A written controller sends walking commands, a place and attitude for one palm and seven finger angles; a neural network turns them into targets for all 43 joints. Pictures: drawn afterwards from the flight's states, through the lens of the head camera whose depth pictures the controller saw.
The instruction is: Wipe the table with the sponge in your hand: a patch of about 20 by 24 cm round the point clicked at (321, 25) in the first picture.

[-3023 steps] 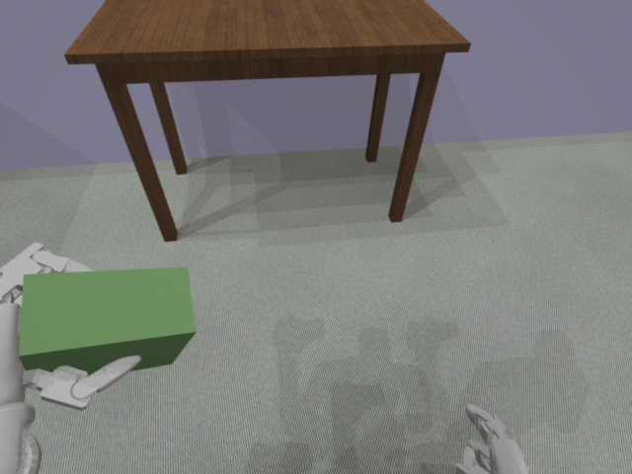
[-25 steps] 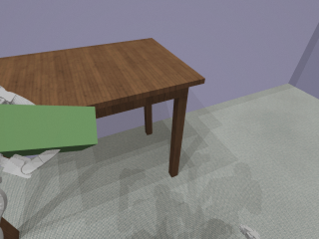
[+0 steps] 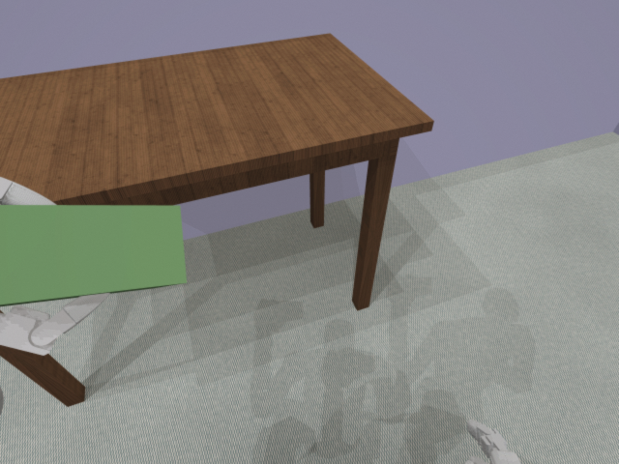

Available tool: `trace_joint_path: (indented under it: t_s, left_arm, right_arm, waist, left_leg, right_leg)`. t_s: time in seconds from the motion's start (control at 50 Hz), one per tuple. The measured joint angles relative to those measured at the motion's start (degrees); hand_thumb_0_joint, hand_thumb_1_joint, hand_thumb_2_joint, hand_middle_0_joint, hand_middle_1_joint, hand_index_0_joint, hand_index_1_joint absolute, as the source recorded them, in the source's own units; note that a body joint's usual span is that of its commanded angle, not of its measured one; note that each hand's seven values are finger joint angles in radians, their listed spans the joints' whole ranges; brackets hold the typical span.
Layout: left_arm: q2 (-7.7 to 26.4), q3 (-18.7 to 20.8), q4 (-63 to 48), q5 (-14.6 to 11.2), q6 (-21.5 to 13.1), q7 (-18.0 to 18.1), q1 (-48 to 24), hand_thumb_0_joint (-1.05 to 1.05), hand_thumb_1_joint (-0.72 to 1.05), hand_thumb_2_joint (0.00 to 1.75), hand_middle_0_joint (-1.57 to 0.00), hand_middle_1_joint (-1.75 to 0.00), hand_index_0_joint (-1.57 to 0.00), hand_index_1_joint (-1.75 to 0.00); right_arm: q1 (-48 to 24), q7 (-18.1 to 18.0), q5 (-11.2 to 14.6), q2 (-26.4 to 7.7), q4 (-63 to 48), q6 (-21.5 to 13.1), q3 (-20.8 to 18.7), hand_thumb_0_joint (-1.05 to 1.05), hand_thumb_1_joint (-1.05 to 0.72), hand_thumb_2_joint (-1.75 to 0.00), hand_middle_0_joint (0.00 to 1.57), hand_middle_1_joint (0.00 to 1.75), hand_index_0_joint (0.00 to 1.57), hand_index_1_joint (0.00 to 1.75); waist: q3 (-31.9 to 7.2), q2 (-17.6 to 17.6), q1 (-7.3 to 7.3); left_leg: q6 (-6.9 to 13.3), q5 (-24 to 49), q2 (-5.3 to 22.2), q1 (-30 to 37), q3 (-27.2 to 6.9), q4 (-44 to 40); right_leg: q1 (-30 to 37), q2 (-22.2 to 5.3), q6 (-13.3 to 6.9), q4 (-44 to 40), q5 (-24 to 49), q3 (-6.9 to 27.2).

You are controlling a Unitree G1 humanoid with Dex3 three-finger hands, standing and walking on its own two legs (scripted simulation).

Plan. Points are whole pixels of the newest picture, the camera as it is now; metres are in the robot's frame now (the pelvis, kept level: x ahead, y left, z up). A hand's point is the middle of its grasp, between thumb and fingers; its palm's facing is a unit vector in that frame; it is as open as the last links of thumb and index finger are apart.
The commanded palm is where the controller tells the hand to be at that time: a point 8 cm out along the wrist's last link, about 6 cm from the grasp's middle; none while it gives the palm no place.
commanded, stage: stand and wait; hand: left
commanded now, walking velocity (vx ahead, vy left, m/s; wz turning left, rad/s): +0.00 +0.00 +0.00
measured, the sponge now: (116, 255) +0.23 +0.19 +0.23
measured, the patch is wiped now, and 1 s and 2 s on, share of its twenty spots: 1.00 1.00 1.00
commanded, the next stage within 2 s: none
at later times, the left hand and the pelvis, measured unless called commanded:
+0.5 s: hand (24, 224) +0.24 +0.27 +0.25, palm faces +0.48 -0.79 -0.38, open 10.1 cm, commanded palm +0.18 +0.31 +0.26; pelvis +0.02 +0.04 +0.00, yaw -1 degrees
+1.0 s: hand (9, 241) +0.23 +0.27 +0.25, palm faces +0.48 -0.80 -0.36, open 10.1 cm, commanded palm +0.17 +0.32 +0.26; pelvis +0.01 +0.04 +0.00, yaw -1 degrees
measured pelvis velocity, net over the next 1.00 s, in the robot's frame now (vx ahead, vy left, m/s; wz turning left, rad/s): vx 0.01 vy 0.04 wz -0.02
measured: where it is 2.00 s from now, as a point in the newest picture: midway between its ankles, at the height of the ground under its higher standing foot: outside the picture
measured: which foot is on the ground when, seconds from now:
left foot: up 0.00-0.02, down 0.04-1.00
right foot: down 0.00-1.00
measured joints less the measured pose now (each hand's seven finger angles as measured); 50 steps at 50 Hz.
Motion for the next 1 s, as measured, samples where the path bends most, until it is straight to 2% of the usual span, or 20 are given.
trace_joint_path:
  t_s: [0.04,0.08,0.12,0.18,0.22,0.3,0.42,0.62,1.0]
  left_arm:
    - [0.52,0.19,0.34,-0.01,-0.03,0.77,-1.86,-0.01,-0.51,1.07,-0.74,-1.35,-0.75,-1.33]
    - [0.85,0.44,1.65,0.03,0.12,1.21,-4.47,-0.01,-0.51,1.07,-0.74,-1.35,-0.75,-1.34]
    - [0.67,0.87,3.03,0.15,0.51,1.32,-5.01,-0.01,-0.51,1.07,-0.74,-1.35,-0.75,-1.34]
    - [0.12,1.47,2.78,0.22,0.90,1.20,-3.14,-0.01,-0.51,1.07,-0.74,-1.35,-0.75,-1.34]
    - [0.11,1.47,1.24,0.19,0.72,1.01,-1.41,-0.01,-0.51,1.07,-0.74,-1.35,-0.75,-1.34]
    - [0.83,1.12,-1.72,0.28,-0.13,0.52,0.89,-0.01,-0.51,1.07,-0.74,-1.35,-0.75,-1.34]
    - [2.39,1.97,-1.57,0.17,-0.48,0.40,0.12,-0.01,-0.51,1.07,-0.74,-1.35,-0.75,-1.34]
    - [0.17,0.89,-0.67,-0.07,0.25,0.59,0.40,-0.01,-0.51,1.07,-0.74,-1.35,-0.75,-1.34]
    - [-0.17,0.47,0.52,0.02,-0.08,0.87,0.79,-0.01,-0.51,1.07,-0.74,-1.35,-0.75,-1.34]
  right_arm:
    - [-0.24,-0.42,-0.13,-1.46,-1.14,-0.47,-0.48,0.02,-0.90,-0.90,0.21,0.30,0.20,0.30]
    - [-1.93,-0.59,0.19,-1.77,-1.23,-0.18,-1.13,0.02,-0.90,-0.90,0.21,0.30,0.20,0.30]
    - [-2.90,-0.45,0.58,-1.44,-1.37,0.14,-1.15,0.02,-0.90,-0.90,0.20,0.30,0.20,0.30]
    - [-3.22,0.13,0.39,-0.73,-2.26,-0.31,-0.79,0.02,-0.90,-0.90,0.20,0.30,0.20,0.30]
    - [-3.46,0.68,0.28,-0.19,-2.47,-0.64,-0.58,0.02,-0.90,-0.90,0.20,0.30,0.20,0.30]
    - [-3.98,1.11,0.07,0.61,-2.50,-0.51,-0.23,0.02,-0.90,-0.90,0.20,0.30,0.20,0.30]
    - [-4.58,1.23,0.09,1.40,-2.63,0.34,0.42,0.02,-0.90,-0.90,0.21,0.30,0.20,0.30]
    - [-4.85,1.15,-0.31,1.47,-2.62,0.59,0.95,0.02,-0.90,-0.90,0.21,0.30,0.20,0.30]
    - [-3.92,0.83,-0.27,0.47,-2.29,0.84,0.22,0.02,-0.90,-0.90,0.21,0.30,0.20,0.30]
  waist:
    - [-0.55,1.96,-0.50]
    - [0.56,2.46,-1.03]
    - [0.58,2.58,-1.51]
    - [0.04,3.00,-2.59]
    - [0.35,2.55,-2.79]
    - [1.32,1.48,-2.44]
    - [1.72,1.44,-1.77]
    - [1.23,1.87,-1.57]
    - [0.29,2.72,-2.04]
  left_leg:
    - [0.90,-1.36,0.97,3.85,-1.74,-7.38]
    - [-1.05,4.70,1.31,3.26,-2.37,-6.64]
    - [-2.31,3.99,1.57,3.10,-2.24,-5.24]
    - [-2.64,2.80,1.97,2.92,-2.36,-5.18]
    - [-2.86,2.87,1.89,3.38,-1.98,-5.73]
    - [-2.39,3.10,1.33,4.72,-0.94,-7.30]
    - [-1.81,3.41,1.14,4.96,-0.59,-8.20]
    - [-1.26,4.30,0.93,4.50,-0.35,-9.25]
    - [-0.97,5.75,0.74,4.16,-0.32,-9.99]
  right_leg:
    - [-1.31,1.11,0.43,2.06,-1.24,-0.96]
    - [-1.70,1.27,0.81,4.08,-2.45,-1.36]
    - [-1.12,1.47,0.95,3.65,-2.46,-1.14]
    - [-0.35,1.91,1.05,1.55,-1.90,-1.21]
    - [0.04,1.80,1.24,0.88,-1.76,-0.82]
    - [0.86,1.22,2.01,-0.18,-1.50,0.13]
    - [1.50,1.05,2.65,-2.13,-0.48,0.46]
    - [1.50,0.87,3.12,-4.31,1.13,0.67]
    - [1.20,0.71,3.36,-5.10,2.60,0.71]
